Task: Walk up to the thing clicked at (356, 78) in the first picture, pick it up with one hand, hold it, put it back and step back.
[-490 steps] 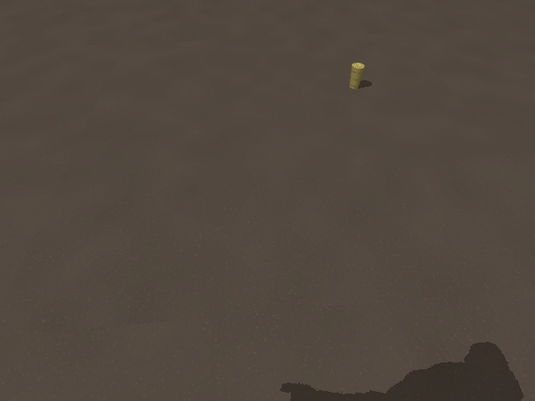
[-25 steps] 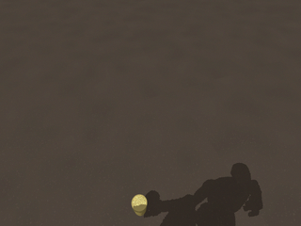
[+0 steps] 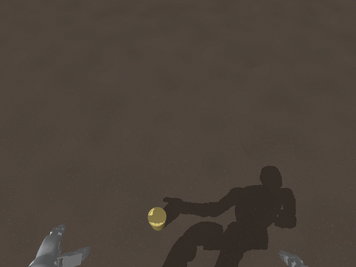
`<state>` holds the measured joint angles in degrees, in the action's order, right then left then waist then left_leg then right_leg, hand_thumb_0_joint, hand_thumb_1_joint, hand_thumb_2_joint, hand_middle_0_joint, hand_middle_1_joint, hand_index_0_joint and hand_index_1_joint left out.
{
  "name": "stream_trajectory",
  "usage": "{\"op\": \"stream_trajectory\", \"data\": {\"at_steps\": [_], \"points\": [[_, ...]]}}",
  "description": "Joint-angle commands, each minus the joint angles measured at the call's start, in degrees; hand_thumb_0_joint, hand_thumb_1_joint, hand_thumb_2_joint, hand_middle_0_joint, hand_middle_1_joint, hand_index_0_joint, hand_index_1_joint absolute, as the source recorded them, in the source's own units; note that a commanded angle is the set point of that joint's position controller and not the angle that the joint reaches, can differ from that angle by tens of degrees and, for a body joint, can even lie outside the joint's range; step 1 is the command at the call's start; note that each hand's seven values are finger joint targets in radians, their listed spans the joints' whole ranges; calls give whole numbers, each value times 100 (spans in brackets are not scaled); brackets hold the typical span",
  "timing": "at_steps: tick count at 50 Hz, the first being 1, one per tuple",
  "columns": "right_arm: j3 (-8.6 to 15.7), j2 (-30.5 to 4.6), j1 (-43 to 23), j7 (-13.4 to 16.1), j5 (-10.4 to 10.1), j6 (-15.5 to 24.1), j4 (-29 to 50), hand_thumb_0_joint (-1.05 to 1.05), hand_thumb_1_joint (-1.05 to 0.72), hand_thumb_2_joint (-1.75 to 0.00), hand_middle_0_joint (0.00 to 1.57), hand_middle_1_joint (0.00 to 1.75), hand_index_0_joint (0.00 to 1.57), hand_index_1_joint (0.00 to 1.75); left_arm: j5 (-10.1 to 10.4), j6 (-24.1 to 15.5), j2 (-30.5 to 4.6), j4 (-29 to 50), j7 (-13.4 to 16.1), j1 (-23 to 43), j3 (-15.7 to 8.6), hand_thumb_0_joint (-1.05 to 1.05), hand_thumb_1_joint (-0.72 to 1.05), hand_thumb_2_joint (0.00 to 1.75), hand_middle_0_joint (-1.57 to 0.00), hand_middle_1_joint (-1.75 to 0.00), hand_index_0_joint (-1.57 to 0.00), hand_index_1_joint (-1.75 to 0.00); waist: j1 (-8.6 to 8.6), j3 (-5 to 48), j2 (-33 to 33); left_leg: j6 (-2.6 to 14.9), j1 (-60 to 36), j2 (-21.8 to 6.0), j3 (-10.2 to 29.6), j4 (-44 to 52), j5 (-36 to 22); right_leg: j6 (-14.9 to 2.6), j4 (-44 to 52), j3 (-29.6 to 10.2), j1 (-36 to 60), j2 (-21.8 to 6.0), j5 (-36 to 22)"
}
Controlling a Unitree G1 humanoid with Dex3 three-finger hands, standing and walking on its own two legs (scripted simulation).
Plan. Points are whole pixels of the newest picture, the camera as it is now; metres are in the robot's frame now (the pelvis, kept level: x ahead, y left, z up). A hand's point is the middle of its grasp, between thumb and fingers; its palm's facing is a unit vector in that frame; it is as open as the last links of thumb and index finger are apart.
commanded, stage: go down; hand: left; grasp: from the side
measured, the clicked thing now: (157, 220) +0.37 +0.09 -0.68
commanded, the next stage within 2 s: none
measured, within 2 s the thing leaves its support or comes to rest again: neither
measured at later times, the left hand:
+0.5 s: hand (74, 265) +0.15 +0.27 -0.19, palm faces +0.04 -0.96 -0.29, open 16.5 cm
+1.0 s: hand (77, 255) +0.18 +0.28 -0.24, palm faces +0.06 -0.97 -0.23, open 16.4 cm
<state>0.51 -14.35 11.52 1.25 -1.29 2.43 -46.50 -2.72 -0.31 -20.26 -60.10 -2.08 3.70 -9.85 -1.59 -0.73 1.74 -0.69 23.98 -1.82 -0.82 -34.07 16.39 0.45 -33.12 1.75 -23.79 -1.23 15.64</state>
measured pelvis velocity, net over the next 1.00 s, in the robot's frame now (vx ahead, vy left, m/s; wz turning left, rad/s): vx -0.02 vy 0.01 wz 0.00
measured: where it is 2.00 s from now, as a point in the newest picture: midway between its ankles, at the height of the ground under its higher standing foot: outside the picture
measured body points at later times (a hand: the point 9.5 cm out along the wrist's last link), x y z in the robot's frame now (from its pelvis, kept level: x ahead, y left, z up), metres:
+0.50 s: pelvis +0.01 +0.01 -0.06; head +0.08 +0.04 +0.38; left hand +0.15 +0.32 -0.16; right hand +0.17 -0.24 -0.14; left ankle +0.01 +0.13 -0.73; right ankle +0.01 -0.13 -0.73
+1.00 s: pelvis -0.02 +0.01 -0.12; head +0.11 +0.04 +0.31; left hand +0.17 +0.33 -0.22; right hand +0.16 -0.25 -0.20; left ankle +0.01 +0.13 -0.73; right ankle +0.01 -0.13 -0.73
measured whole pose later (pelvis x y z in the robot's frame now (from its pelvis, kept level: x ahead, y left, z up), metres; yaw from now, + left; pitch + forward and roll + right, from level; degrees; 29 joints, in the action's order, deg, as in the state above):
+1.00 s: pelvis -0.02 +0.01 -0.12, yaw +0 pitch +23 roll -3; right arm 0.2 -14.6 12.1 3.2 0.3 12.6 -30.0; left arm 2.7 3.9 -22.4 -28.1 -10.8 -9.6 -17.2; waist -3.1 9.0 0.3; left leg -0.2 67.5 -2.1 2.2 -78.3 34.2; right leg 0.9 -75.3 3.2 -65.6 -1.6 32.9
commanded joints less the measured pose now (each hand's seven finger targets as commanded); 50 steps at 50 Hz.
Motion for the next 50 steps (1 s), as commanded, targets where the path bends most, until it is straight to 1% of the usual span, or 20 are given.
{"op": "stream_trajectory", "data": {"at_steps": [1,4,9,11,16,17,21,23,29,31,32,34,36,37,38,41,42,44,47,50], "points": [[405,-999,202,82,-16,185,952,0,-87,-89,20,30,20,30,-114,271,-1125,889,-53,-717,-354,0,6,19,-4,-7,-4,-6,320,1580,-615,35,-192,284,-97,-3,-1389,-194,-35,14,616,108,-1229],[383,-987,-38,77,-56,229,1299,0,-85,-89,20,30,20,30,-140,591,-1108,1119,-65,-449,-305,0,-10,17,-4,-8,-4,-7,164,1092,-331,83,339,234,-44,-254,-730,-172,-153,48,11,131,-543],[421,-950,100,88,-47,449,1604,0,-84,-89,20,30,20,30,-37,715,-973,1847,-117,-776,-411,0,-30,18,-4,-11,-4,-11,90,1224,-219,118,913,171,4,-781,-144,-159,-693,82,-651,169,47],[452,-921,166,114,-32,552,1696,0,-82,-88,20,30,20,30,0,597,-1046,2688,-150,-459,-436,0,-35,14,-5,-9,-4,-9,28,1602,-425,96,885,118,67,-1019,-228,-161,-1041,89,-902,196,-23],[471,-882,205,215,11,725,1865,0,-83,-88,20,30,20,30,6,636,-1164,3472,-163,-1188,-669,0,-42,14,-5,-10,-4,-10,43,1991,-684,66,1005,60,150,-1442,-462,-176,-1561,72,-1248,168,-182],[450,-870,196,237,12,738,1915,0,-83,-89,20,30,20,30,9,717,-996,3496,-191,-1457,-534,0,-40,14,-5,-10,-4,-11,-5,1980,-658,69,1032,68,136,-1503,-498,-167,-1602,69,-1245,161,-225],[428,-884,214,316,38,775,2011,0,-82,-88,20,30,20,30,47,959,-1078,4225,-185,-1663,-586,0,-41,15,-5,-10,-4,-11,-62,2089,-773,51,1098,42,196,-1732,-763,-160,-1818,79,-1399,162,-391],[383,-844,170,342,35,803,2084,0,-83,-88,20,30,20,30,101,1131,-900,4297,-205,-1990,-512,0,-40,18,-4,-12,-4,-12,-88,1963,-717,60,1273,47,208,-1837,-702,-154,-1857,97,-1508,148,-348],[353,-781,137,407,62,904,2262,0,-82,-88,20,30,20,30,153,1352,-850,4641,-219,-2256,-553,0,-35,20,-4,-12,-3,-12,-102,1994,-667,73,1541,40,260,-2119,-836,-158,-2112,150,-1715,152,-418],[362,-776,173,405,77,930,2278,0,-83,-89,20,30,20,30,158,1365,-930,4778,-226,-2312,-655,0,-36,19,-4,-11,-4,-11,-56,1932,-773,64,1647,32,299,-2136,-681,-166,-2198,162,-1903,160,-233],[366,-777,141,394,83,945,2350,0,-84,-89,20,30,20,30,184,1348,-801,4769,-263,-2345,-566,0,-36,19,-4,-11,-3,-12,-128,1974,-710,57,1694,14,334,-2169,-707,-172,-2275,179,-1948,172,-216],[387,-778,231,389,92,957,2313,0,-83,-89,20,30,20,30,195,1322,-940,4888,-282,-2517,-695,0,-33,20,-4,-11,-3,-11,-41,2164,-849,49,1655,21,321,-2278,-977,-178,-2411,170,-1969,167,-376],[387,-793,185,365,99,975,2411,0,-83,-89,20,30,20,30,243,1297,-792,4984,-348,-2558,-583,0,-32,19,-3,-10,-3,-11,-86,2158,-860,34,1665,-7,365,-2330,-1110,-178,-2532,199,-2119,190,-364],[402,-792,265,366,103,985,2377,0,-84,-89,20,30,20,30,256,1278,-952,5073,-334,-2607,-769,0,-34,18,-4,-10,-4,-10,-34,2340,-912,48,1613,3,353,-2426,-1263,-176,-2567,182,-2098,178,-502],[374,-765,246,359,101,989,2373,0,-84,-89,20,30,20,30,266,1271,-922,4990,-352,-2643,-741,0,-32,20,-3,-10,-3,-11,-72,2286,-829,54,1718,14,347,-2475,-1219,-172,-2595,180,-2111,173,-499],[366,-774,211,348,109,1022,2376,0,-87,-90,20,30,20,30,279,1103,-1112,4892,-350,-2160,-926,0,-30,20,-3,-8,-2,-9,-120,2022,-728,99,2255,57,305,-2679,-478,-163,-2674,127,-2431,147,-120],[370,-803,167,349,114,1063,2376,0,-88,-90,20,30,20,30,304,991,-994,4685,-386,-1968,-849,0,-33,19,-3,-9,-3,-10,-228,1934,-599,107,2443,44,326,-2750,-269,-168,-2770,129,-2617,161,37],[363,-809,70,323,120,1160,2393,0,-88,-90,20,30,20,30,406,644,-1038,4512,-533,-1222,-934,0,-31,20,-3,-10,-2,-10,-278,1771,-587,136,2914,62,301,-3026,440,-153,-2981,80,-3150,135,577],[394,-920,71,293,123,1297,2270,0,-89,-90,20,30,20,30,576,16,-1417,4151,-886,-632,-1182,0,-37,15,-3,-8,-4,-8,-236,2233,-598,166,3390,96,309,-3526,727,-149,-3508,13,-3627,108,811],[420,-1033,101,254,127,1399,2161,0,-91,-90,20,30,20,30,740,-612,-1552,3766,-1302,-313,-1315,0,-47,14,-5,-13,-6,-12,-187,2704,-684,164,3747,109,358,-3922,996,-164,-4012,-72,-4109,70,1046]]}}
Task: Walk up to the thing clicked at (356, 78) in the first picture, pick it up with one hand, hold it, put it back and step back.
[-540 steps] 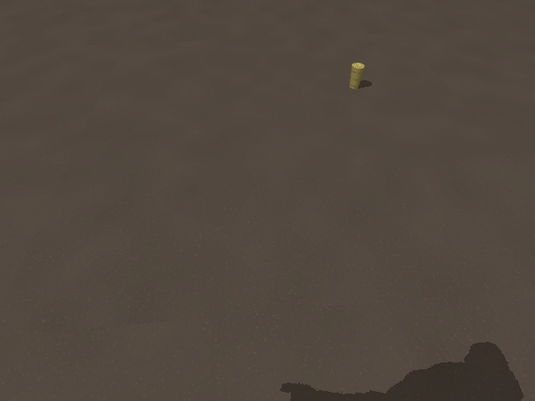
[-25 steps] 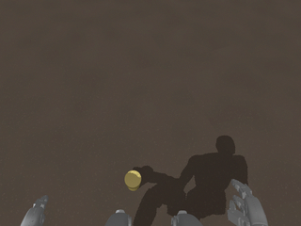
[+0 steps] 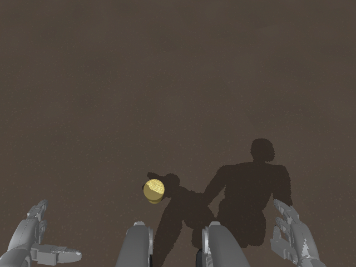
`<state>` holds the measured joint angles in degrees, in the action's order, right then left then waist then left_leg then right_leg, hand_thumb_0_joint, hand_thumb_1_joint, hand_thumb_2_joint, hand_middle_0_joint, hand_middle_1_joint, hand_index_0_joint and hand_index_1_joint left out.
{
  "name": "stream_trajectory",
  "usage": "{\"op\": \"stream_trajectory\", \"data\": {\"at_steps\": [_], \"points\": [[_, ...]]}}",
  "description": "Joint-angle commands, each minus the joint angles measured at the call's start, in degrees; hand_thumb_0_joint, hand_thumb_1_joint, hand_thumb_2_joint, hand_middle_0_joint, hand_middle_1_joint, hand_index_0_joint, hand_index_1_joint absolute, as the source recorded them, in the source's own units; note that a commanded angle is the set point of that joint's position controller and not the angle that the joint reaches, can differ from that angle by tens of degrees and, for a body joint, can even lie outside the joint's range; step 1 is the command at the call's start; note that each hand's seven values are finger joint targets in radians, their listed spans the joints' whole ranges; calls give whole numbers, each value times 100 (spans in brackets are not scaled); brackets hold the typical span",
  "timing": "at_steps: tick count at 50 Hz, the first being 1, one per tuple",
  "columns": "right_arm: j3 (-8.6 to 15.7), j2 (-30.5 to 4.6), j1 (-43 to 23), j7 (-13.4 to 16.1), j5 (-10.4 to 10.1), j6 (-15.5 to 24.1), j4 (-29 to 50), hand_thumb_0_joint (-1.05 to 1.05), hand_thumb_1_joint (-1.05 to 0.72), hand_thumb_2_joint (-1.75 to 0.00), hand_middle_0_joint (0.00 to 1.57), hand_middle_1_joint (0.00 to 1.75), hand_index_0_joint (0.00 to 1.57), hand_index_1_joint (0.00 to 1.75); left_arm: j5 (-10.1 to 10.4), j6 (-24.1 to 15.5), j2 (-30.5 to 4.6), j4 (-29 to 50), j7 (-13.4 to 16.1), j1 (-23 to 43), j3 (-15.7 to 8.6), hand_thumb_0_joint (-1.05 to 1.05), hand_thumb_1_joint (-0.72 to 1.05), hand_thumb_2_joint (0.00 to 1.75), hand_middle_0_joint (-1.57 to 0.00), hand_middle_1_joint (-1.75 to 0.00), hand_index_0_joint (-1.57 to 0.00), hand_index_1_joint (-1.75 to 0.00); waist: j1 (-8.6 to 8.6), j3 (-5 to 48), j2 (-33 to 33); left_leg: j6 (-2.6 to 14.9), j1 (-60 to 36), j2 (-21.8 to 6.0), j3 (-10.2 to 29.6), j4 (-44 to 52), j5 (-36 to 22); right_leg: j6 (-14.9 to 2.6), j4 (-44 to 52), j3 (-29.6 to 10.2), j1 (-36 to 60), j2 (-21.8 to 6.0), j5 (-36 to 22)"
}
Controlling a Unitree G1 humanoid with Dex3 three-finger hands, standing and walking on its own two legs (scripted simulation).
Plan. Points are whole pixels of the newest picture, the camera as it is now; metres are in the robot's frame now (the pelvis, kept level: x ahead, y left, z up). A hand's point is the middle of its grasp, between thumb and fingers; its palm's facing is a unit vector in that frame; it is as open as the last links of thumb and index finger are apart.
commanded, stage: go down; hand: left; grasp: from the side
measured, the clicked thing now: (154, 193) +0.39 +0.08 -0.56
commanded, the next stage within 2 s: approach in 1.76 s
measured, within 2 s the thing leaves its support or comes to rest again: neither
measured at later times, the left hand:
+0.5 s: hand (74, 196) +0.30 +0.29 -0.19, palm faces -0.03 -0.99 -0.16, open 17.3 cm
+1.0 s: hand (80, 182) +0.35 +0.29 -0.23, palm faces -0.09 -0.99 -0.11, open 17.4 cm
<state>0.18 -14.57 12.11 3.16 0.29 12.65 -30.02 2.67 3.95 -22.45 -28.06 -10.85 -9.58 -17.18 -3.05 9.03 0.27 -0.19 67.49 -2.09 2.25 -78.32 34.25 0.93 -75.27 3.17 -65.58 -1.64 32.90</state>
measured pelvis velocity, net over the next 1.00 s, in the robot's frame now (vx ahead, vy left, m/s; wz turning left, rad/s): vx -0.06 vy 0.00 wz -0.05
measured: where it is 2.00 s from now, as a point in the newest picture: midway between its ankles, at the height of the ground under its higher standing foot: outside the picture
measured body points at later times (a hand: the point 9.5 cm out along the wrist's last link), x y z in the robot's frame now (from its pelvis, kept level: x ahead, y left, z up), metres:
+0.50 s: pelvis -0.04 -0.01 -0.13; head +0.14 +0.02 +0.28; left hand +0.30 +0.34 -0.18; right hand +0.11 -0.28 -0.24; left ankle +0.02 +0.12 -0.61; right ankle +0.02 -0.13 -0.61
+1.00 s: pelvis -0.06 +0.00 -0.20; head +0.13 +0.03 +0.20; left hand +0.35 +0.35 -0.22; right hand +0.06 -0.29 -0.31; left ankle +0.02 +0.12 -0.61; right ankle +0.02 -0.13 -0.61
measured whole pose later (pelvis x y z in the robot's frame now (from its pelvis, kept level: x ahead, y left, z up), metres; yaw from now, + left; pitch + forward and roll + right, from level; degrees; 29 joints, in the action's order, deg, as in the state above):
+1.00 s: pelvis -0.06 +0.00 -0.20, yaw -3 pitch +33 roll -5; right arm -3.0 -18.3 8.2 -0.2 1.6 9.0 -38.8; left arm 6.2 -21.8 -38.3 -55.8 -34.9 30.7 -32.3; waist -6.0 9.2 0.8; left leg -0.7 112.3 -1.9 4.8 -118.3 39.5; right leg 0.2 -114.9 3.4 -110.2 -1.6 38.0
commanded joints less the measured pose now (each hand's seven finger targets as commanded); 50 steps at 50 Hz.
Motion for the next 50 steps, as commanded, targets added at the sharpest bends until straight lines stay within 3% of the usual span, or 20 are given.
{"op": "stream_trajectory", "data": {"at_steps": [1,4,7,9,13,14,18,20,22,24,26,29,32,34,37,38,44,45,46,50], "points": [[450,-1043,26,64,-27,371,457,0,-89,-90,20,30,20,30,224,-1218,-1458,598,-551,1125,-607,0,-49,14,-5,-14,-6,-13,35,1882,-742,79,-600,114,118,450,-786,-226,8,-238,-135,84,-657],[491,-1179,75,70,-28,291,391,0,-88,-89,20,30,20,30,233,-1519,-1805,467,-788,1163,-871,0,-53,18,-6,-20,-7,-18,196,2527,-1027,4,-807,71,222,227,-1167,-278,-407,-197,-454,96,-876],[433,-1213,70,19,-37,176,271,0,-87,-90,20,30,20,30,265,-1634,-1701,-103,-899,1354,-937,0,-54,21,-6,-22,-7,-21,233,2654,-827,25,-472,106,245,-115,-1494,-311,-714,-114,-754,118,-1048],[448,-1288,86,-4,-33,97,241,0,-86,-89,20,30,20,30,236,-1685,-2203,-77,-926,1329,-1326,0,-56,20,-6,-20,-6,-19,426,3105,-942,46,-663,114,202,-338,-2099,-333,-851,-122,-687,119,-1459],[459,-1255,28,-69,-28,-8,135,0,-86,-89,20,30,20,30,361,-1838,-2071,-252,-1156,1944,-1291,0,-58,20,-5,-19,-5,-18,220,3026,-594,134,58,152,119,-755,-1824,-297,-983,-196,-757,132,-1381],[456,-1265,-3,-81,-39,-17,140,0,-86,-89,20,30,20,30,409,-1900,-2302,-331,-1193,2220,-1514,0,-59,20,-5,-19,-5,-19,200,2978,-495,159,383,160,91,-845,-1498,-276,-994,-239,-750,132,-1146],[428,-1301,63,-110,-25,-5,-71,0,-85,-89,20,30,20,30,474,-2268,-2476,-690,-1490,3187,-1491,0,-60,18,-5,-17,-5,-17,-45,2800,-402,197,986,131,70,-1227,-984,-252,-1210,-297,-1193,122,-749],[392,-1283,154,-132,9,4,-218,0,-86,-89,20,30,20,30,473,-2445,-2350,-1071,-1668,3513,-1337,0,-60,17,-5,-17,-5,-16,-179,2788,-388,208,1245,126,53,-1455,-891,-243,-1352,-321,-1349,117,-696],[367,-1342,161,-143,35,-2,-326,0,-86,-89,20,30,20,30,430,-2614,-2602,-1248,-1804,3872,-1381,0,-59,17,-5,-18,-6,-17,-125,2750,-664,154,1232,99,109,-1427,-467,-280,-1514,-291,-1789,118,-284],[351,-1406,200,-144,50,-28,-311,0,-85,-89,20,30,20,30,397,-2741,-3023,-1076,-1883,4209,-1574,0,-58,18,-5,-18,-6,-18,-41,3162,-854,131,1086,92,116,-1470,-418,-288,-1598,-297,-1796,118,-228],[309,-1434,179,-163,68,-60,-324,0,-86,-89,20,30,20,30,399,-2786,-3011,-1331,-1954,4125,-1574,0,-58,14,-6,-15,-6,-15,3,3151,-961,104,1087,89,148,-1463,-192,-301,-1719,-245,-2012,125,-46],[243,-1464,146,-176,57,-101,-292,0,-86,-89,20,30,20,30,462,-2834,-3440,-1321,-1958,4310,-1943,0,-57,12,-6,-12,-5,-11,157,3335,-893,124,1451,116,91,-1637,-151,-298,-1841,-263,-1860,122,36],[212,-1487,192,-185,45,-158,-370,0,-87,-89,20,30,20,30,487,-2764,-3203,-1614,-2061,4248,-1797,0,-55,12,-5,-10,-4,-10,73,3379,-931,125,1453,128,73,-1845,-580,-330,-2076,-163,-2044,133,-325],[206,-1529,198,-183,40,-185,-359,0,-87,-89,20,30,20,30,481,-2735,-3387,-1718,-2095,4164,-1953,0,-53,11,-5,-9,-4,-9,119,3467,-856,152,1561,146,47,-2001,-909,-333,-2180,-117,-2013,140,-611],[225,-1523,247,-200,26,-198,-405,0,-87,-90,20,30,20,30,495,-2763,-3201,-1651,-2219,4456,-1775,0,-55,10,-5,-9,-5,-9,-31,3294,-894,151,1671,131,88,-2088,-774,-345,-2304,-44,-2294,151,-534],[221,-1569,213,-199,35,-198,-370,0,-87,-89,20,30,20,30,523,-2781,-3366,-1623,-2224,4510,-1916,0,-54,10,-5,-8,-4,-8,7,3292,-905,146,1674,122,97,-2120,-816,-351,-2369,-32,-2307,150,-578],[201,-1591,310,-221,72,-173,-510,0,-88,-90,20,30,20,30,543,-2940,-3353,-1620,-2377,5187,-1816,0,-55,8,-6,-9,-5,-8,-191,3241,-1071,127,1817,91,157,-2321,-419,-358,-2652,39,-2795,145,-290],[188,-1602,333,-221,66,-182,-557,0,-88,-90,20,30,20,30,547,-2954,-3313,-1709,-2403,5198,-1792,0,-54,8,-5,-9,-5,-8,-188,3203,-1085,115,1763,86,216,-2274,-356,-369,-2699,74,-2931,144,-237],[182,-1631,310,-211,83,-182,-536,0,-87,-90,20,30,20,30,528,-2977,-3585,-1621,-2404,5262,-1941,0,-53,9,-5,-9,-5,-8,-99,3297,-1185,108,1772,88,190,-2332,-397,-371,-2762,55,-2917,139,-268],[147,-1646,353,-227,108,-220,-576,0,-88,-90,20,30,20,30,503,-2937,-3534,-1765,-2444,5358,-1888,0,-56,9,-5,-10,-5,-9,-108,3379,-1310,102,1730,99,177,-2412,-439,-383,-2883,84,-3011,124,-317]]}}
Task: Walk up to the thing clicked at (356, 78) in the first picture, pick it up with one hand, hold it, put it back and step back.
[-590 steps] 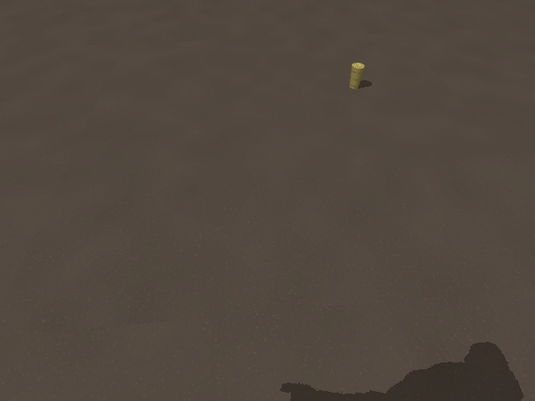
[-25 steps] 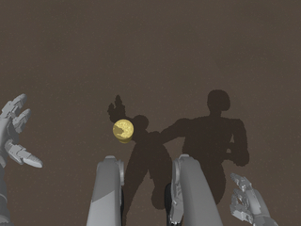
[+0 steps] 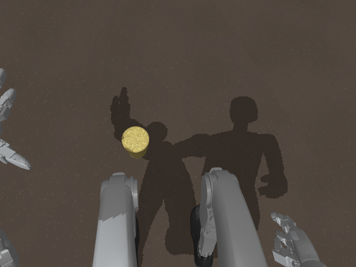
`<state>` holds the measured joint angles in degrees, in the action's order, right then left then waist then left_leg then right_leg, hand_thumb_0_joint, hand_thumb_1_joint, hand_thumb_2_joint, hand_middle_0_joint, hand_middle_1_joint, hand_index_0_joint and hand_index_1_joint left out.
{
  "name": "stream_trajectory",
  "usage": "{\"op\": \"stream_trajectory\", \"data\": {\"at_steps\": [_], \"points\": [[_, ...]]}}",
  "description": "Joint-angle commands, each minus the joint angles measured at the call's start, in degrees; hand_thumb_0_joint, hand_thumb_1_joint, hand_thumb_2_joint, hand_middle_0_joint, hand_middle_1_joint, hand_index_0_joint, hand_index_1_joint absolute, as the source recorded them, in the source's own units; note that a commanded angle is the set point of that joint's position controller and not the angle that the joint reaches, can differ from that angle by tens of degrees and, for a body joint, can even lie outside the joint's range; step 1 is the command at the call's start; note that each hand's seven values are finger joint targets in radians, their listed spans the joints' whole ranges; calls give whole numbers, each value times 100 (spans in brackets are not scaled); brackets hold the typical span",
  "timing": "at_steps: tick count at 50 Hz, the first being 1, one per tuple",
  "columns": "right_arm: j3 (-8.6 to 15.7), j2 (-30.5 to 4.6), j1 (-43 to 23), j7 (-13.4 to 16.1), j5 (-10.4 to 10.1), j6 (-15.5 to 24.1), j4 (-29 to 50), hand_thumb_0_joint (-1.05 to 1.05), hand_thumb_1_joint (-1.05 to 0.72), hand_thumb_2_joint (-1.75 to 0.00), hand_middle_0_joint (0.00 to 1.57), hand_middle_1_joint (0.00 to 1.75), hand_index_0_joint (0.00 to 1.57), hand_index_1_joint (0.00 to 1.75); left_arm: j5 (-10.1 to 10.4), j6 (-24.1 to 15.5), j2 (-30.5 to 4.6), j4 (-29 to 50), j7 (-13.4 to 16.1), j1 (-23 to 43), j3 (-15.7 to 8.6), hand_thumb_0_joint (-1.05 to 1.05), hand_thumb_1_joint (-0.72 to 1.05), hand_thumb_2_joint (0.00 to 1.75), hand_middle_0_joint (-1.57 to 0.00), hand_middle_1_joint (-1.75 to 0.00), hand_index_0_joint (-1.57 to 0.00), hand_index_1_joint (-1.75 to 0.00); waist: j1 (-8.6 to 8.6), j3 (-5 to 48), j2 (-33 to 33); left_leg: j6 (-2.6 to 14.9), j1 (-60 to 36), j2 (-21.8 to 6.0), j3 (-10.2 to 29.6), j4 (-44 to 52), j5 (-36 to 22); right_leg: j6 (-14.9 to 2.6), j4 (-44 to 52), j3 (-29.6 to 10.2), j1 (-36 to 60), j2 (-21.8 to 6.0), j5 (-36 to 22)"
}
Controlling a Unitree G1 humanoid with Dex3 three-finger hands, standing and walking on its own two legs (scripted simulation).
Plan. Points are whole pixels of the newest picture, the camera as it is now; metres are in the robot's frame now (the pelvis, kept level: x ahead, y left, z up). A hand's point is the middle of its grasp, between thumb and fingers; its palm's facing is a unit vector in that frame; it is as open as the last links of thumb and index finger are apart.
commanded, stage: go down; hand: left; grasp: from the side
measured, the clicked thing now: (136, 145) +0.44 +0.11 -0.36
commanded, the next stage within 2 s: approach in 0.76 s
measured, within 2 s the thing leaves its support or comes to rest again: neither
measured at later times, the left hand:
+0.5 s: hand (25, 120) +0.42 +0.31 -0.05, palm faces -0.06 -0.99 -0.10, open 17.4 cm
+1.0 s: hand (34, 117) +0.43 +0.31 -0.07, palm faces -0.09 -0.99 -0.07, open 17.3 cm
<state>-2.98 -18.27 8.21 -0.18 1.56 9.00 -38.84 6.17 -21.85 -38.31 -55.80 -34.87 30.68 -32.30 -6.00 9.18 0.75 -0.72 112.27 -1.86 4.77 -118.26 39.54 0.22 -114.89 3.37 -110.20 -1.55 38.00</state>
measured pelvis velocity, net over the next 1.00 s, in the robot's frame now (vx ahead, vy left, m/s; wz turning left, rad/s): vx -0.01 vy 0.00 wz -0.01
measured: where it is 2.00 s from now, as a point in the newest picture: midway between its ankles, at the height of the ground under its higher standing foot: (166, 252)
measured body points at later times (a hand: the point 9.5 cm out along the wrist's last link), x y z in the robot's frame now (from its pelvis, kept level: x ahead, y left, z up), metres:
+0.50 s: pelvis -0.01 +0.00 -0.04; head +0.19 +0.05 +0.37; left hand +0.41 +0.37 -0.04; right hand +0.11 -0.28 -0.14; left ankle +0.08 +0.13 -0.41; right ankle +0.09 -0.13 -0.41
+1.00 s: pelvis -0.01 +0.00 -0.05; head +0.20 +0.05 +0.35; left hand +0.43 +0.36 -0.06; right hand +0.12 -0.28 -0.15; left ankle +0.08 +0.13 -0.41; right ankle +0.09 -0.13 -0.41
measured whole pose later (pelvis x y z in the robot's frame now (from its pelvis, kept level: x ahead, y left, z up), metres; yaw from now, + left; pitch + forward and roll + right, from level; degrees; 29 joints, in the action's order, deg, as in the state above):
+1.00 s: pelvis -0.01 +0.00 -0.05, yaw -1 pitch +33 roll -6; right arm -4.5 -19.0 7.8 -1.2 2.6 8.5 -39.9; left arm 7.9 -24.5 -40.4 -60.1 -38.1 37.9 -32.8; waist -7.5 7.7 0.5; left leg -0.2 120.5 -1.2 5.3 -127.0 39.9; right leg 0.7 -123.2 3.3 -117.9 -1.8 38.4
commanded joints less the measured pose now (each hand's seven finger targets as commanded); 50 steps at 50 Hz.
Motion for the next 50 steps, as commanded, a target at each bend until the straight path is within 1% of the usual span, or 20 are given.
{"op": "stream_trajectory", "data": {"at_steps": [1,5,9,10,14,16,18,21,25,29,30,35,38,39,40,42,43,45,49,50], "points": [[458,-1292,711,110,-19,143,320,0,-88,-90,20,30,20,30,138,-337,-1988,999,-43,1348,-368,0,-56,8,-5,-9,-5,-8,181,3329,-1358,159,-2704,81,-82,1550,-905,-311,1063,67,1373,115,-783],[425,-1300,730,105,-24,99,324,0,-88,-90,20,30,20,30,123,-331,-2198,1076,-43,1609,-437,0,-54,9,-5,-10,-5,-9,172,3362,-1378,174,-2522,91,-91,1473,-751,-305,962,81,1313,111,-670],[358,-1236,745,87,-11,103,273,0,-88,-90,20,30,20,30,170,-322,-2094,747,-76,1599,-418,0,-53,9,-4,-9,-4,-8,75,3192,-1025,243,-1999,124,-217,1222,-673,-269,973,40,1474,115,-575],[365,-1244,722,90,-10,99,309,0,-88,-90,20,30,20,30,169,-346,-2237,809,-69,1597,-510,0,-54,10,-4,-10,-4,-9,139,3227,-984,246,-1912,130,-243,1201,-678,-267,969,22,1497,121,-560],[358,-1271,738,87,0,103,239,0,-88,-90,20,30,20,30,162,-338,-2065,572,-149,1636,-370,0,-54,10,-4,-11,-5,-9,29,3175,-954,257,-1874,132,-252,1066,-687,-264,923,32,1401,121,-604],[371,-1293,730,91,1,117,274,0,-88,-90,20,30,20,30,180,-364,-2311,817,-157,1875,-445,0,-52,9,-4,-11,-5,-9,76,3259,-1053,254,-1825,135,-282,1046,-589,-266,926,-16,1414,118,-490],[358,-1293,726,90,9,102,242,0,-88,-90,20,30,20,30,180,-373,-2185,801,-185,1866,-360,0,-54,10,-4,-10,-5,-9,83,3307,-1189,234,-1994,128,-253,1050,-661,-284,829,39,1265,120,-558],[366,-1305,750,87,-12,109,234,0,-88,-90,20,30,20,30,182,-384,-2289,761,-171,1911,-421,0,-53,9,-4,-10,-5,-9,85,3298,-1112,238,-1921,123,-227,1054,-515,-288,810,62,1179,134,-442],[359,-1337,752,82,-19,95,210,0,-88,-90,20,30,20,30,179,-366,-2192,766,-182,1898,-349,0,-55,9,-4,-11,-5,-9,90,3241,-1349,196,-2104,103,-138,1116,-575,-316,634,131,904,124,-523],[353,-1342,799,80,-13,78,191,0,-88,-90,20,30,20,30,174,-382,-2373,886,-167,2024,-445,0,-53,9,-4,-11,-5,-9,78,3334,-1343,202,-2038,125,-142,1030,-675,-312,599,126,1008,109,-600],[343,-1324,812,68,-31,77,205,0,-88,-90,20,30,20,30,200,-354,-2082,604,-200,1831,-347,0,-53,9,-4,-11,-5,-9,23,3236,-1261,197,-2037,126,-116,1036,-728,-313,587,156,913,107,-638],[344,-1334,822,63,-9,74,199,0,-88,-89,20,30,20,30,213,-405,-2310,898,-224,2063,-429,0,-51,10,-4,-11,-5,-10,28,3285,-1321,214,-1930,139,-171,935,-708,-301,596,120,1004,102,-617],[332,-1309,813,55,-4,81,186,0,-88,-89,20,30,20,30,255,-420,-2170,714,-220,1979,-422,0,-55,10,-5,-12,-6,-11,19,3214,-1069,243,-1747,144,-231,831,-716,-284,628,85,1072,117,-607],[329,-1298,802,53,10,84,179,0,-87,-89,20,30,20,30,255,-426,-2077,684,-259,2003,-358,0,-52,11,-4,-12,-5,-11,-47,3269,-1086,245,-1772,142,-240,771,-805,-278,619,77,1097,117,-699],[327,-1326,833,54,20,76,163,0,-87,-89,20,30,20,30,276,-449,-2209,833,-255,2116,-447,0,-53,11,-4,-13,-5,-11,-5,3305,-1165,244,-1780,154,-260,740,-918,-283,587,63,1150,104,-794],[335,-1375,834,49,29,65,152,0,-87,-89,20,30,20,30,212,-447,-2262,883,-263,2131,-407,0,-52,11,-4,-13,-6,-11,17,3416,-1436,191,-2089,135,-180,805,-1143,-324,428,127,974,95,-946],[345,-1363,849,41,33,55,159,0,-89,-90,20,30,20,30,214,-437,-2250,753,-258,2052,-454,0,-51,15,-7,-18,-6,-18,5,3453,-1304,207,-2037,141,-201,751,-1145,-304,484,106,1052,101,-949],[341,-1338,813,28,42,52,125,0,-86,-89,20,30,20,30,248,-472,-1867,676,-305,2073,-254,0,-49,7,-6,-11,-5,-10,-65,3281,-1271,201,-2028,129,-171,743,-1105,-314,438,138,888,103,-939],[285,-1322,711,-17,87,118,99,0,-87,-89,20,30,20,30,401,-749,-1616,302,-410,1841,-264,0,-49,6,-7,-11,-6,-10,-158,2769,-940,244,-1370,153,-173,497,-754,-281,361,180,731,131,-670],[257,-1313,634,-36,102,147,132,0,-87,-89,20,30,20,30,434,-872,-1504,209,-449,1838,-178,0,-48,6,-6,-10,-5,-10,-256,2719,-778,270,-1189,157,-172,384,-683,-263,346,197,735,142,-623]]}}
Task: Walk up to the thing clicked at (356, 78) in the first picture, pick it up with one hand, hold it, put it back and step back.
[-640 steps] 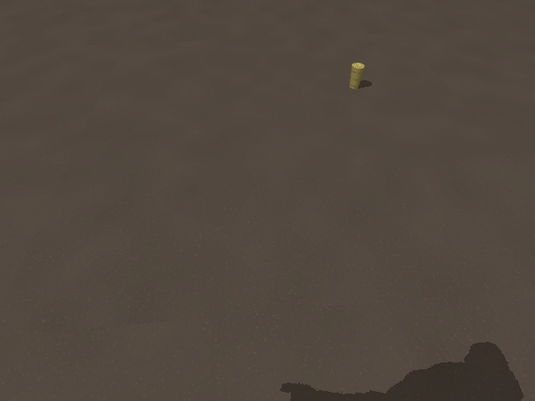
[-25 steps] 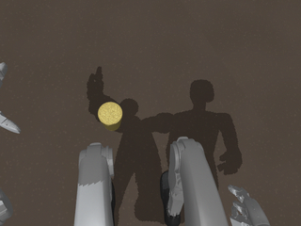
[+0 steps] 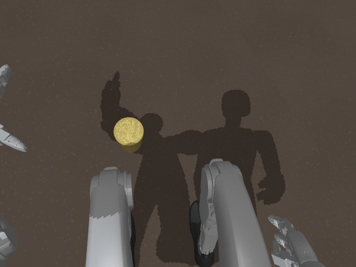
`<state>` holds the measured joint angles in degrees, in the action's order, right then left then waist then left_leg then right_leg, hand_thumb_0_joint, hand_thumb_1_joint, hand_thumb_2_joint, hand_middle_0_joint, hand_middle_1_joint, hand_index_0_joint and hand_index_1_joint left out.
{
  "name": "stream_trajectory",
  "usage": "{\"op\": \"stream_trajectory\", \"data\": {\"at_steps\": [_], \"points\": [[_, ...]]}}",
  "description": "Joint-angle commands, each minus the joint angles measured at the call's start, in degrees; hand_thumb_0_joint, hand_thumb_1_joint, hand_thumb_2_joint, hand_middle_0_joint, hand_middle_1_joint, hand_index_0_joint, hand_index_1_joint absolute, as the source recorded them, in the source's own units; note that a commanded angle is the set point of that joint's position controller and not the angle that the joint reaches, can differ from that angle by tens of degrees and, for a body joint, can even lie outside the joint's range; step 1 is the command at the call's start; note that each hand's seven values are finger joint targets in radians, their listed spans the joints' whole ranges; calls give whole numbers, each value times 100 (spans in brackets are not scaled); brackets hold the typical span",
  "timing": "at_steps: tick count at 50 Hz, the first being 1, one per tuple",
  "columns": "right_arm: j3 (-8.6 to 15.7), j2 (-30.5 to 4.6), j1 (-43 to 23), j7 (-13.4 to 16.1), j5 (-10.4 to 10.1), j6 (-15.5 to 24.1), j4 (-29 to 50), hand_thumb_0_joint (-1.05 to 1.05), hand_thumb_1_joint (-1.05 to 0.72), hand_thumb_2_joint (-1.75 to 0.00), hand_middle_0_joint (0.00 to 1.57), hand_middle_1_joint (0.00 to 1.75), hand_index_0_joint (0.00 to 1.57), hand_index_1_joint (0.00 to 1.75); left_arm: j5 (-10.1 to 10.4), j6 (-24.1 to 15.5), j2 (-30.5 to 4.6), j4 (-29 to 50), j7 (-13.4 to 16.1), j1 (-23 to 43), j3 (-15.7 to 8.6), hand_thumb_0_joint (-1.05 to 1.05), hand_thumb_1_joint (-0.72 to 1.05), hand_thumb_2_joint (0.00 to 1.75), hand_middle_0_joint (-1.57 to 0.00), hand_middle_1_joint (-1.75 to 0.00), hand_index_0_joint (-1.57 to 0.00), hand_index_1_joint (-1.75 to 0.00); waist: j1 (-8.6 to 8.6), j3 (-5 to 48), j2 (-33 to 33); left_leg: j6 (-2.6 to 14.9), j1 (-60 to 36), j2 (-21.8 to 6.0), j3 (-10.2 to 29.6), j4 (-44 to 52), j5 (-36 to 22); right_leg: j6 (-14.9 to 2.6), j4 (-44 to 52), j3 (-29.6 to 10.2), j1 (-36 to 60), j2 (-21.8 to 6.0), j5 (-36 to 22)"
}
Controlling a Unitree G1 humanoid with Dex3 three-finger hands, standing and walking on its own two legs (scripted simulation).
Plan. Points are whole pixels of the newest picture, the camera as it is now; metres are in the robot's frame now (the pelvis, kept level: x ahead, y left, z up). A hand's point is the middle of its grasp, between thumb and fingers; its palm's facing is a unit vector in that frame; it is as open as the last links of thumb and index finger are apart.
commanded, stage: approach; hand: left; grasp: from the side
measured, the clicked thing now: (130, 138) +0.45 +0.11 -0.31
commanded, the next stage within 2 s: close in in 0.36 s
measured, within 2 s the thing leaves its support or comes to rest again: neither
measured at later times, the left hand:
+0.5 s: hand (88, 138) +0.42 +0.22 -0.22, palm faces -0.20 -0.98 +0.03, open 16.7 cm
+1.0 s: hand (113, 138) +0.43 +0.16 -0.26, palm faces -0.20 -0.98 -0.01, open 17.0 cm
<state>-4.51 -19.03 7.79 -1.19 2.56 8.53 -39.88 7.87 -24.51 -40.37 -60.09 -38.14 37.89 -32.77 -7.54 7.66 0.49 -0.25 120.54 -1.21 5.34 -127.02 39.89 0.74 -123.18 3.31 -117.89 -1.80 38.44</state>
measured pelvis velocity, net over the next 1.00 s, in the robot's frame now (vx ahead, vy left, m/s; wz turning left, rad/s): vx -0.03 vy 0.01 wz -0.17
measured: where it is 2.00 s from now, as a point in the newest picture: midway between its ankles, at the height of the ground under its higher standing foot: (164, 251)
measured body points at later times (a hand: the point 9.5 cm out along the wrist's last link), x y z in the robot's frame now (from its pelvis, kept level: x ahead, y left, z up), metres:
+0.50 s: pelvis -0.01 +0.00 -0.09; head +0.23 +0.12 +0.27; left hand +0.43 +0.27 -0.22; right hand +0.13 -0.26 -0.16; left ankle +0.08 +0.12 -0.36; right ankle +0.10 -0.13 -0.36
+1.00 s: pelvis -0.03 +0.01 -0.10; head +0.22 +0.14 +0.24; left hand +0.44 +0.21 -0.26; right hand +0.08 -0.26 -0.14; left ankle +0.08 +0.12 -0.36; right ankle +0.10 -0.13 -0.36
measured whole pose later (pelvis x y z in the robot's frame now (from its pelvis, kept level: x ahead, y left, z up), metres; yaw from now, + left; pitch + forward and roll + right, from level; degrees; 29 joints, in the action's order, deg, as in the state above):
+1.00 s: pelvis -0.03 +0.01 -0.10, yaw -10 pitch +14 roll -16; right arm -27.1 -22.4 -6.8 -8.5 19.0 3.7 -34.9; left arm 5.3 -61.5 -44.2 -83.6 -13.9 38.7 -18.1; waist -17.3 -14.6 13.5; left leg -1.2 127.2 0.0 19.7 -150.3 39.3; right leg 3.1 -136.5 13.7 -119.3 1.6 33.3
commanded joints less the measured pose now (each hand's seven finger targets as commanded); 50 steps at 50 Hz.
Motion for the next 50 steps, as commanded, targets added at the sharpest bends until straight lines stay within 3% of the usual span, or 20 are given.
{"op": "stream_trajectory", "data": {"at_steps": [1,3,5,7,8,9,11,15,18,20,24,26,28,31,32,36,37,39,43,50], "points": [[355,-1233,598,51,21,226,250,0,-86,-89,20,30,20,30,340,-726,-969,342,-178,988,34,0,-45,7,-5,-10,-5,-10,-183,2697,-608,230,-1905,93,-208,1165,-713,-306,1109,236,1455,180,-682],[308,-1288,476,18,54,286,313,0,-87,-89,20,30,20,30,419,-1026,-868,184,-243,978,125,0,-43,9,-5,-12,-5,-11,-239,2595,-540,229,-1731,85,-192,1000,-669,-301,985,264,1390,201,-660],[239,-1366,375,-12,120,327,337,0,-87,-89,20,30,20,30,408,-1353,-1200,201,-249,1183,30,0,-38,8,-5,-11,-5,-10,-215,2628,-619,215,-1639,82,-187,801,-662,-290,823,285,1379,218,-662],[159,-1397,277,-69,204,357,369,0,-87,-89,20,30,20,30,403,-1673,-1094,155,-234,1370,173,0,-36,10,-4,-11,-4,-10,-299,2611,-750,181,-1629,64,-171,655,-552,-289,687,329,1285,233,-590],[110,-1447,243,-96,234,369,368,0,-87,-89,20,30,20,30,426,-1803,-1074,21,-194,1286,118,0,-36,9,-4,-11,-4,-10,-319,2564,-752,164,-1649,56,-136,597,-568,-287,607,378,1262,241,-614],[52,-1486,169,-122,271,370,383,0,-87,-89,20,30,20,30,454,-1929,-1194,-65,-158,1056,10,0,-34,11,-4,-12,-3,-12,-202,2629,-830,135,-1740,44,-110,563,-634,-298,507,414,1252,251,-638],[-60,-1583,86,-157,360,319,429,0,-87,-89,20,30,20,30,438,-2175,-1487,18,-44,1095,-146,0,-34,10,-3,-9,-3,-9,-191,2750,-1084,100,-1863,20,-86,445,-757,-287,366,466,1359,258,-756],[-288,-1709,-199,-228,543,176,489,0,-87,-89,20,30,20,30,437,-2540,-1411,-49,106,1251,-17,0,-33,11,-3,-9,-2,-9,-322,2793,-1481,16,-2081,-38,54,259,-759,-284,86,634,1262,289,-812],[-485,-1772,-312,-228,716,81,395,0,-88,-90,20,30,20,30,323,-2777,-1669,201,252,1737,77,0,-33,12,-3,-9,-1,-10,-472,2805,-1988,-48,-2313,-84,134,137,-896,-286,-98,704,1244,303,-969],[-595,-1799,-387,-256,830,24,363,0,-89,-90,20,30,20,30,235,-2880,-1304,-77,370,1597,350,0,-33,11,-4,-9,-2,-9,-682,2622,-1981,-74,-2355,-109,231,22,-927,-269,-185,807,1186,325,-1037],[-818,-1889,-563,-296,1020,-58,268,0,-90,-90,20,30,20,30,156,-3145,-1089,-647,635,1583,659,0,-46,5,-5,-5,-4,-5,-981,2233,-1840,-74,-2129,-120,344,-273,-867,-215,-236,941,1231,361,-1128],[-924,-1938,-624,-325,1117,-127,295,0,-91,-90,20,30,20,30,119,-3256,-1230,-717,817,1474,584,0,-51,2,-6,-7,-6,-6,-924,2240,-1784,-98,-2151,-126,388,-385,-1145,-196,-294,1014,1373,389,-1362],[-1031,-1969,-724,-375,1181,-189,398,0,-91,-90,20,30,20,30,113,-3325,-959,-972,990,1434,807,0,-55,2,-8,-8,-7,-7,-1044,2041,-1665,-116,-2073,-119,480,-407,-1227,-184,-335,1115,1372,412,-1452],[-1131,-2063,-905,-438,1277,-265,532,0,-91,-90,20,30,20,30,87,-3487,-990,-1141,1346,1273,719,0,-56,0,-9,-9,-9,-7,-1024,1776,-1685,-146,-1991,-113,561,-398,-1253,-165,-400,1228,1449,432,-1499],[-1161,-2084,-868,-461,1313,-305,532,0,-91,-90,20,30,20,30,79,-3529,-1073,-1235,1470,1160,625,0,-56,0,-9,-10,-9,-8,-1024,1806,-1599,-135,-1917,-106,579,-435,-1214,-157,-386,1252,1551,462,-1487],[-1321,-2139,-1019,-526,1406,-423,666,0,-91,-90,20,30,20,30,-33,-3708,-971,-1396,1852,1146,769,0,-50,0,-9,-10,-10,-8,-1182,1438,-1612,-147,-1768,-104,692,-392,-979,-145,-385,1382,1470,492,-1379],[-1341,-2153,-1111,-532,1425,-441,681,0,-91,-90,20,30,20,30,-72,-3764,-992,-1394,1945,1140,797,0,-47,0,-8,-10,-9,-7,-1141,1302,-1618,-154,-1724,-108,704,-366,-856,-155,-377,1391,1396,499,-1283],[-1409,-2180,-1201,-555,1461,-464,701,0,-91,-90,20,30,20,30,-108,-3861,-976,-1350,2123,1460,907,0,-47,0,-9,-9,-10,-6,-1307,1057,-1655,-139,-1573,-98,731,-359,-500,-144,-332,1422,1297,507,-1075],[-1514,-2210,-1280,-584,1537,-451,681,0,-91,-90,20,30,20,30,-197,-4039,-994,-1305,2300,1748,1284,0,-40,0,-8,-8,-9,-5,-1555,948,-1415,-33,-1307,-39,716,-558,14,-78,-158,1412,1325,544,-864],[-1635,-2327,-1357,-607,1686,-470,660,0,-91,-90,20,30,20,30,-211,-4203,-951,-1644,2574,1665,1504,0,-35,3,-8,-8,-9,-6,-1611,862,-1440,-83,-1514,-13,844,-538,-158,-83,-170,1508,1376,572,-1051]]}}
